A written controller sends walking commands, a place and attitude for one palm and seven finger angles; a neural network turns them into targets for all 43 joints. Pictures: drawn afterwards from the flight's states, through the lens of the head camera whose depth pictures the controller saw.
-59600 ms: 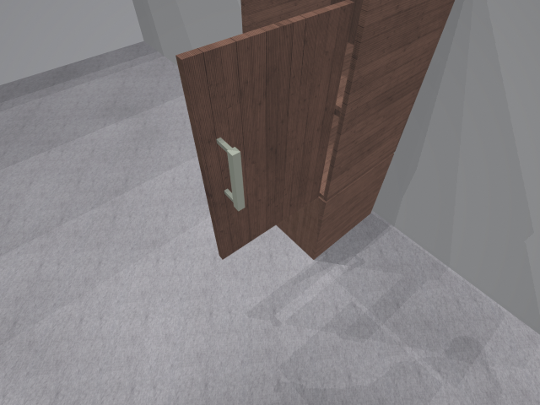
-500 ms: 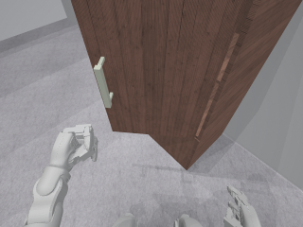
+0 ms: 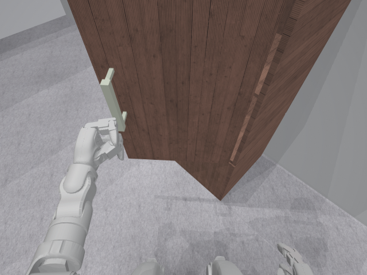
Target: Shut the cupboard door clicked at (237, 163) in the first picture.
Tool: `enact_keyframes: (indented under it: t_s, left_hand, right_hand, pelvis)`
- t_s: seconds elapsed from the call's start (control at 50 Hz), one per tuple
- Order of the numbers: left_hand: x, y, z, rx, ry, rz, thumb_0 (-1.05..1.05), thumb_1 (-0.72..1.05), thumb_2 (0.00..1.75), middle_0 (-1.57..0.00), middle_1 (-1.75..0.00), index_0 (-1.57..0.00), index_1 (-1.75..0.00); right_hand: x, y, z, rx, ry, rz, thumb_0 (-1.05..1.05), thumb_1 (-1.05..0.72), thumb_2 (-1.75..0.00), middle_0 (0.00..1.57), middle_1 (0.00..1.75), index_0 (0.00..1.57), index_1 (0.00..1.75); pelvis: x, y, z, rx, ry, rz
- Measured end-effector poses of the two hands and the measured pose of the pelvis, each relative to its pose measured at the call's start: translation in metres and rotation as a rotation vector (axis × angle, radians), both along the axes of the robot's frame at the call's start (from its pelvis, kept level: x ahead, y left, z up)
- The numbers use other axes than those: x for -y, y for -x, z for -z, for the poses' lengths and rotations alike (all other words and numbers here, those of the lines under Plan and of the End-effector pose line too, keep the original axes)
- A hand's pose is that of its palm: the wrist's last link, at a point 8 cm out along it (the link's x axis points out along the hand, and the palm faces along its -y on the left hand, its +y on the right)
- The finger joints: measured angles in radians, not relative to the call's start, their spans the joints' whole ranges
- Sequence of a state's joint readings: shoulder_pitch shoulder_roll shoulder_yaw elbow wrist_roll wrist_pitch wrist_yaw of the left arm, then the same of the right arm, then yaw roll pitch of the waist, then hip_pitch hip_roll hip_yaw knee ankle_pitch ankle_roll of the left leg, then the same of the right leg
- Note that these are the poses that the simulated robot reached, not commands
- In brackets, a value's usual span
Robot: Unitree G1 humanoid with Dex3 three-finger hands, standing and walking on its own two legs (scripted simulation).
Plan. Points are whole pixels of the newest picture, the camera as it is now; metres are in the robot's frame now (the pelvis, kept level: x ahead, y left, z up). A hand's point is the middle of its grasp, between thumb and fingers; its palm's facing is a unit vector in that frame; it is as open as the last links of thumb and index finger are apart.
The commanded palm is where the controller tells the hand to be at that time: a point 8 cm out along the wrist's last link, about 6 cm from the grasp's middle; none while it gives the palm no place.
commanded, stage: bring the fist close to the handle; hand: left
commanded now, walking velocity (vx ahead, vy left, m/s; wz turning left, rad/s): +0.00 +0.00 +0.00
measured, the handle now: (116, 102) +0.51 +0.18 +0.06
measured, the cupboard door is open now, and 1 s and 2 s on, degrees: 41 39 26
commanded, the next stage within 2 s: push the door shut along its arc in 0.56 s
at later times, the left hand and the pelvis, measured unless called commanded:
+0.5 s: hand (122, 132) +0.41 +0.15 +0.06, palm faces -0.05 -1.00 -0.01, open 3.1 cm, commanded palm +0.39 +0.20 +0.06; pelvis -0.01 +0.00 +0.00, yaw -1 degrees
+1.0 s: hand (127, 121) +0.44 +0.14 +0.06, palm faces -0.13 -0.99 -0.02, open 3.1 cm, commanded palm +0.44 +0.19 +0.06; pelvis -0.01 +0.01 -0.01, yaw +0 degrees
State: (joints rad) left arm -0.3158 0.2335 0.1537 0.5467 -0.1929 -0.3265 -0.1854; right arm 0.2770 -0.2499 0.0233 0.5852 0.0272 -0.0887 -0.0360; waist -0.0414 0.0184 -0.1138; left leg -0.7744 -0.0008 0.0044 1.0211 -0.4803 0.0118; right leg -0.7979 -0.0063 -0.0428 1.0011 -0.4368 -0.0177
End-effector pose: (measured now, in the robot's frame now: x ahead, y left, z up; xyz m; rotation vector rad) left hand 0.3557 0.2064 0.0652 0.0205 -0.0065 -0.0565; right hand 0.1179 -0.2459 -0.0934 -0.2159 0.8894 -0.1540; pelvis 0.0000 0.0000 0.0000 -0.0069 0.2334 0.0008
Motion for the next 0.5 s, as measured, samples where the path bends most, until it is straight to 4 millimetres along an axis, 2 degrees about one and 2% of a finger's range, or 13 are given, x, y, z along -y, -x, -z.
enact_keyframes:
  t_s: [0.12, 0.26, 0.4, 0.5]
  left_hand:
    - [-0.003, -0.02, 0.001, -0.012, 0.004, -0.008, 0.01, 0.9, 0.9, -1.3, -1.5, -1.3, -1.5]
    - [0.004, -0.043, 0.003, -0.011, 0.015, 0.005, 0.01, 0.9, 0.9, -1.3, -1.5, -1.3, -1.5]
    - [0.004, -0.046, 0.008, -0.026, 0.016, -0.003, 0.01, 0.9, 0.9, -1.3, -1.5, -1.3, -1.5]
    - [-0.001, -0.04, 0.006, -0.009, 0.012, -0.011, 0.01, 0.9, 0.9, -1.3, -1.5, -1.3, -1.5]
  right_hand:
    - [0.004, 0.014, 0.005, -0.051, 0.008, 0.013, 0.01, -0.91, -0.9, 0.2, 0.3, 0.2, 0.3]
    - [0.01, 0.037, 0.013, -0.124, 0.02, 0.043, 0.01, -0.91, -0.9, 0.2, 0.3, 0.2, 0.3]
    - [0.01, 0.059, 0.014, -0.176, 0.011, 0.081, 0.01, -0.91, -0.9, 0.2, 0.3, 0.2, 0.3]
    - [0.009, 0.065, 0.014, -0.193, 0.007, 0.088, 0.01, -0.91, -0.9, 0.2, 0.3, 0.2, 0.3]
  pelvis:
    - [0.001, 0.002, 0.001, -0.014, 0.003, -0.002]
    - [0.0, 0.006, 0.005, -0.037, 0.005, 0.001]
    - [-0.002, 0.006, 0.004, -0.044, 0.0, 0.016]
    - [-0.003, 0.005, 0.003, -0.041, 0.001, 0.017]
